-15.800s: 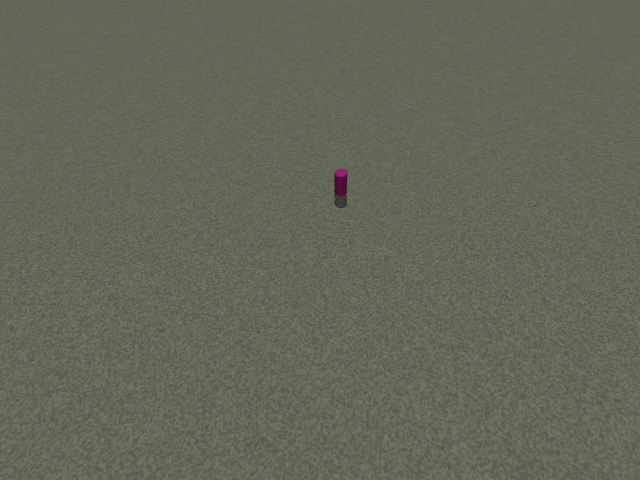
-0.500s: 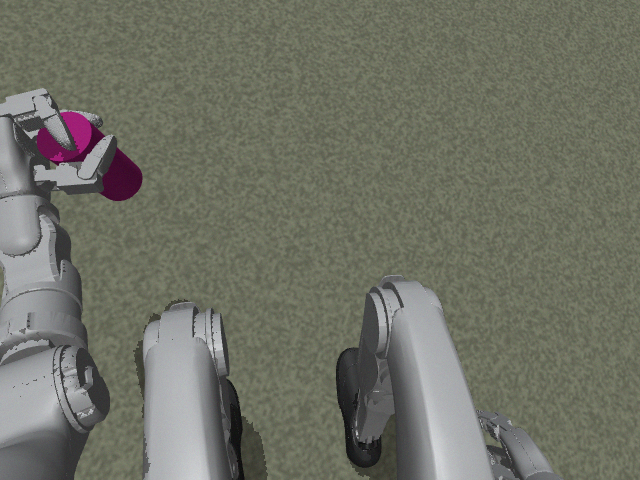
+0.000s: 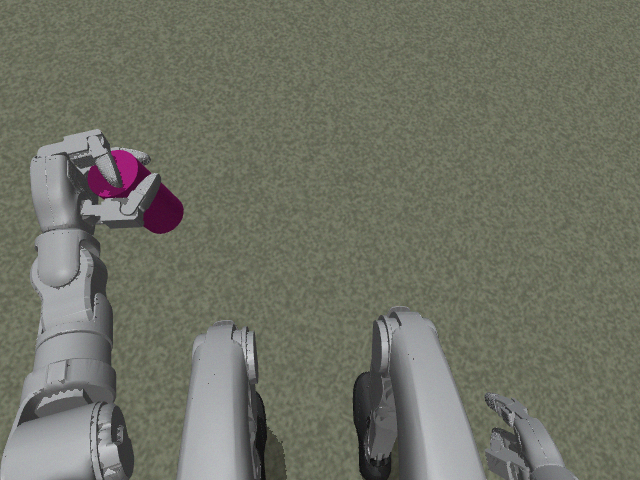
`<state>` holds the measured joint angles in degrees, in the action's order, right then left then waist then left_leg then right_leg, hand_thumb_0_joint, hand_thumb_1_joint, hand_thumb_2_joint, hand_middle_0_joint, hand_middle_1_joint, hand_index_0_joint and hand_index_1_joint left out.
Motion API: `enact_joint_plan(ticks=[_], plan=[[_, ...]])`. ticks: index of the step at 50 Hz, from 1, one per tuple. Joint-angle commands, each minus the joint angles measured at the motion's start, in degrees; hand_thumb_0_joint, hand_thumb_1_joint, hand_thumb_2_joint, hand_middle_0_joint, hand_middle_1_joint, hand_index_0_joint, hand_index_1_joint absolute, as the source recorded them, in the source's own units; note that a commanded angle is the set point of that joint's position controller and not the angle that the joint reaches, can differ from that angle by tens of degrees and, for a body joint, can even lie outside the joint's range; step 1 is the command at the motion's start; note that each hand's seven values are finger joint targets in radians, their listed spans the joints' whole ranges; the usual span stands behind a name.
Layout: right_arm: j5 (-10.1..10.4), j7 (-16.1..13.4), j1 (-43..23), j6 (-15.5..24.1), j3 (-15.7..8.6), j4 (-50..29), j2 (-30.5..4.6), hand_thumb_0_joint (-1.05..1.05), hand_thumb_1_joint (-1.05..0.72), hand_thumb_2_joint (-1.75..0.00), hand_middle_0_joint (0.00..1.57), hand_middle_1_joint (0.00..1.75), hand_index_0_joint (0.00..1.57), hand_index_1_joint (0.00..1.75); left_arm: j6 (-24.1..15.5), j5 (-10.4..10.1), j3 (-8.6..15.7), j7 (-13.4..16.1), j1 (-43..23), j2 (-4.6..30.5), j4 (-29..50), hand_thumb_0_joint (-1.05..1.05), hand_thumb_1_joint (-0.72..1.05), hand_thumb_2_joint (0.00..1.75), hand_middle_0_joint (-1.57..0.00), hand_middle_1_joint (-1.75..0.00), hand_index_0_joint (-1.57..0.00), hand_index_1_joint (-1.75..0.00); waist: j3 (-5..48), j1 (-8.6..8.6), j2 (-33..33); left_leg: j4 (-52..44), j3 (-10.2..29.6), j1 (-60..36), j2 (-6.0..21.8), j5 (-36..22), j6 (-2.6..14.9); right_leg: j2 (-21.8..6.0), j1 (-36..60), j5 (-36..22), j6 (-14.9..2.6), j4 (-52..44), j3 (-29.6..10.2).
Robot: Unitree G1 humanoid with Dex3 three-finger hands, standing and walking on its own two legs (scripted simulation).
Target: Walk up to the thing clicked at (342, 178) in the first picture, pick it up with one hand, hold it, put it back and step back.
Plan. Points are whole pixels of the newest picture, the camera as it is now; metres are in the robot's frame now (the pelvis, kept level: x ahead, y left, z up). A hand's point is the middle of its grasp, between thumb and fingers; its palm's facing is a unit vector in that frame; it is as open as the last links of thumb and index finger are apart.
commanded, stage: lift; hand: left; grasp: from the side
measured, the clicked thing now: (141, 195) +0.46 +0.22 -0.05
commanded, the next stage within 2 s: hold in 1.46 s
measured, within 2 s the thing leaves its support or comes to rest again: neither
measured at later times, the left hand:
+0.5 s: hand (26, 96) +0.42 +0.21 +0.19, palm faces +0.18 -0.98 -0.05, open 5.1 cm
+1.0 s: hand out of the picture +0.41 +0.19 +0.28, palm faces +0.17 -0.99 -0.03, open 5.1 cm
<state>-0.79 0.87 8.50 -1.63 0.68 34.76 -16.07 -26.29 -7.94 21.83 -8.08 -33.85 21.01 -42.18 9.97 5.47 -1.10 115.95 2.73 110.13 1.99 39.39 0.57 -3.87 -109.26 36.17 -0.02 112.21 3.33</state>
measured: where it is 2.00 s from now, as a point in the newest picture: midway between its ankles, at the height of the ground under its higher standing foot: (312, 456)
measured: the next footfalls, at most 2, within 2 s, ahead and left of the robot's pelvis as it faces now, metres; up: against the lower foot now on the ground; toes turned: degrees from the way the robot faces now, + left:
none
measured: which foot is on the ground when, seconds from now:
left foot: down 0.00-1.00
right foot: down 0.00-1.00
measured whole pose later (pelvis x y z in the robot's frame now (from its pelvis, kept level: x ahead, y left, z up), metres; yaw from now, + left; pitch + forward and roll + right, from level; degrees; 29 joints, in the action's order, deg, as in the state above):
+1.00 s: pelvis +0.06 +0.00 +0.24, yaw +2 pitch +15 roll -2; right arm 0.3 -1.6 13.0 1.7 0.0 35.7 -12.5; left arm -19.0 -7.9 8.2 1.0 -10.0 11.3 -22.0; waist 5.2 1.8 -1.2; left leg 64.8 0.2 50.1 2.7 29.6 0.2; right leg -2.0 -49.5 26.5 0.8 61.4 3.7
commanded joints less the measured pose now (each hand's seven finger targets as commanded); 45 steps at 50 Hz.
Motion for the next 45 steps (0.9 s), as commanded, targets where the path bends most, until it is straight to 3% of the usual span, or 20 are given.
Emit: enact_joint_plan(ticks=[1,2,3,6,9,12,14,17,19,21,22,25,26,27,28,29,30,36,41,45], plan=[[1.0,-1.6,6.6,1.6,-4.6,-4.1,-9.8,0.0,-0.92,-0.9,0.2,0.3,0.2,0.3,-1.7,-1.0,1.7,2.1,-13.5,11.4,17.6,0.0,0.4,1.24,-1.36,-1.43,-1.39,-1.41,35.3,-0.75,-5.2,-20.8,0.7,-27.9,-1.5,-8.3,0.88,2.3,26.4,-8.6,-2.08,-17.7,-0.8],[1.2,-1.6,6.5,1.6,-4.7,-4.6,-9.3,0.0,-0.92,-0.9,0.2,0.3,0.2,0.3,-1.5,-1.0,1.4,2.6,-14.6,11.5,21.8,0.0,0.37,1.24,-1.37,-1.44,-1.39,-1.42,36.8,-1.1,-5.1,-21.3,0.0,-28.8,-1.7,-8.0,1.04,2.5,28.8,-8.3,-1.98,-19.4,-1.2],[1.4,-1.7,6.0,1.8,-4.7,-4.8,-9.1,0.0,-0.92,-0.9,0.2,0.3,0.2,0.3,-0.9,-1.2,-1.0,2.6,-13.9,8.9,22.3,0.0,0.38,1.24,-1.37,-1.44,-1.4,-1.42,35.5,-0.44,-5.2,-23.0,0.4,-30.0,-1.6,-7.0,0.98,2.4,29.2,-7.6,-1.99,-20.5,-1.2],[2.0,-2.3,5.3,2.2,-5.3,-5.1,-9.2,0.0,-0.92,-0.9,0.2,0.3,0.2,0.3,1.2,-1.1,-1.0,3.6,-8.2,8.5,24.1,0.0,0.4,1.24,-1.36,-1.42,-1.38,-1.41,33.2,-1.47,-4.6,-26.4,1.0,-33.8,-1.2,-6.6,0.74,2.5,30.8,-7.3,-1.9,-23.7,-1.3],[2.6,-2.6,4.6,2.6,-5.2,-5.8,-8.5,0.0,-0.92,-0.9,0.2,0.3,0.2,0.3,2.6,-2.1,-3.5,4.3,-5.8,5.8,29.6,0.0,0.37,1.24,-1.37,-1.44,-1.39,-1.42,33.6,-1.24,-4.0,-29.6,1.1,-38.2,-1.3,-8.3,0.69,2.7,35.8,-9.1,-1.74,-27.5,-1.2],[3.1,-3.1,4.3,2.9,-5.3,-5.4,-8.1,0.0,-0.91,-0.9,0.2,0.3,0.2,0.3,4.2,-1.9,-2.2,5.8,1.1,6.4,28.9,0.0,0.39,1.23,-1.34,-1.42,-1.37,-1.4,30.4,-2.34,-2.8,-33.3,1.5,-41.6,-1.1,-9.9,0.55,2.8,38.8,-10.6,-1.55,-30.7,-1.2],[3.0,-3.3,4.0,3.1,-5.1,-6.2,-7.5,0.0,-0.91,-0.9,0.2,0.3,0.2,0.3,4.2,-2.0,-4.4,6.6,-0.8,5.2,35.7,0.0,0.4,1.23,-1.34,-1.42,-1.37,-1.41,31.9,-2.38,-4.5,-35.6,1.5,-45.5,-1.1,-11.4,0.32,2.9,42.4,-11.9,-1.53,-32.9,-1.3],[3.2,-3.8,4.6,3.7,-4.9,-5.2,-7.0,0.0,-0.91,-0.9,0.2,0.3,0.2,0.3,5.5,-1.9,-4.6,7.8,4.3,4.4,32.9,0.0,0.37,1.25,-1.34,-1.43,-1.37,-1.41,29.5,-1.61,-1.7,-37.7,0.9,-48.2,-1.2,-16.1,0.59,3.3,47.7,-16.5,-1.26,-36.4,-1.1],[3.0,-3.9,4.7,4.1,-4.2,-4.4,-6.0,0.0,-0.91,-0.9,0.2,0.3,0.2,0.3,5.3,-1.8,-6.7,7.9,3.4,2.5,33.3,0.0,0.36,1.24,-1.34,-1.43,-1.37,-1.41,25.9,-1.47,-2.9,-40.3,1.1,-51.2,-1.0,-16.5,0.3,3.4,47.9,-16.5,-1.36,-38.3,-1.2],[2.8,-4.1,4.8,4.4,-4.8,-4.4,-6.5,0.0,-0.91,-0.9,0.2,0.3,0.2,0.3,5.2,-1.3,-6.5,8.2,2.4,3.3,33.9,0.0,0.37,1.24,-1.34,-1.42,-1.36,-1.4,25.2,-1.82,-3.5,-42.5,1.2,-54.2,-0.9,-17.2,0.12,3.5,49.7,-16.7,-1.38,-40.5,-1.0],[2.7,-4.1,4.9,4.6,-4.9,-4.4,-6.8,0.0,-0.91,-0.9,0.2,0.3,0.2,0.3,5.4,-0.9,-8.8,8.0,2.2,1.6,32.1,0.0,0.34,1.24,-1.34,-1.41,-1.36,-1.4,23.2,-0.68,-3.2,-43.6,1.6,-55.4,-0.6,-17.4,0.07,3.5,49.7,-17.0,-1.38,-41.3,-0.9],[2.7,-3.7,4.5,5.0,-4.8,-4.2,-6.3,0.0,-0.91,-0.9,0.2,0.3,0.2,0.3,5.7,-1.0,-7.3,7.9,6.3,1.8,28.7,0.0,0.31,1.22,-1.34,-1.41,-1.37,-1.4,20.0,-2.33,-1.7,-47.0,0.9,-56.2,-0.9,-16.3,0.22,3.6,53.8,-16.3,-1.26,-45.2,-0.9],[2.6,-3.6,4.4,5.2,-4.4,-5.0,-6.0,0.0,-0.91,-0.9,0.2,0.3,0.2,0.3,5.6,-1.3,-9.7,7.6,8.2,-0.8,29.6,0.0,0.31,1.22,-1.34,-1.41,-1.36,-1.4,20.4,-2.24,-1.5,-48.1,1.2,-58.2,-0.7,-17.8,0.02,3.6,55.2,-17.5,-1.32,-45.7,-0.6],[2.6,-3.5,4.0,5.3,-4.5,-4.9,-6.2,0.0,-0.91,-0.9,0.2,0.3,0.2,0.3,5.3,-1.2,-9.9,7.4,6.0,-0.3,31.4,0.0,0.32,1.23,-1.34,-1.41,-1.36,-1.4,19.7,-2.77,-2.9,-49.4,1.1,-59.4,-0.7,-16.9,-0.15,3.5,55.1,-16.6,-1.42,-46.6,-0.7],[2.4,-3.4,4.3,5.2,-4.6,-4.8,-6.1,0.0,-0.92,-0.9,0.2,0.3,0.2,0.3,5.1,-1.1,-8.5,7.7,6.6,0.8,31.5,0.0,0.32,1.22,-1.34,-1.41,-1.36,-1.39,20.2,-3.22,-3.5,-50.4,1.1,-60.9,-0.7,-18.2,-0.25,3.6,56.5,-17.5,-1.4,-47.4,-0.7],[2.5,-3.3,3.9,5.4,-4.5,-5.2,-5.9,0.0,-0.91,-0.9,0.2,0.3,0.2,0.3,5.2,-1.0,-9.4,7.8,7.8,-0.4,30.3,0.0,0.33,1.22,-1.34,-1.4,-1.36,-1.39,19.1,-2.97,-2.7,-51.3,1.1,-61.1,-0.7,-17.6,-0.21,3.6,57.2,-17.2,-1.34,-48.2,-0.5],[2.5,-3.2,4.0,5.5,-4.5,-5.4,-5.9,0.0,-0.92,-0.9,0.2,0.3,0.2,0.3,5.0,-1.1,-8.4,8.0,8.1,0.4,30.9,0.0,0.34,1.2,-1.34,-1.4,-1.37,-1.38,19.0,-3.57,-2.3,-52.0,0.7,-61.6,-0.8,-18.3,-0.16,3.7,59.2,-17.9,-1.31,-49.1,-0.6],[1.7,-3.3,4.7,5.5,-4.2,-5.2,-5.4,0.0,-0.92,-0.9,0.2,0.3,0.2,0.3,3.7,-0.4,-9.6,8.8,7.2,-0.4,32.5,0.0,0.33,1.21,-1.33,-1.38,-1.35,-1.37,18.7,-2.95,-2.5,-55.5,0.0,-66.4,-0.8,-22.6,-0.21,3.9,64.3,-22.1,-1.21,-52.5,-0.5],[1.4,-3.1,4.3,5.6,-4.4,-5.2,-5.3,0.0,-0.92,-0.9,0.2,0.3,0.2,0.3,3.2,-0.4,-10.8,8.9,8.4,-2.0,32.4,0.0,0.34,1.21,-1.34,-1.4,-1.36,-1.39,14.8,-3.09,-1.9,-60.2,0.6,-69.0,-0.6,-18.6,-0.42,4.1,65.6,-18.5,-1.06,-56.0,0.0],[1.5,-3.2,4.4,5.6,-4.1,-6.0,-4.9,0.0,-0.92,-0.9,0.2,0.3,0.2,0.3,3.3,-0.2,-11.3,9.3,10.6,-2.8,32.8,0.0,0.35,1.22,-1.34,-1.39,-1.35,-1.39,16.8,-3.54,-0.3,-61.6,0.0,-71.2,-0.8,-21.4,-0.41,4.0,70.6,-21.2,-0.96,-57.7,-0.1]])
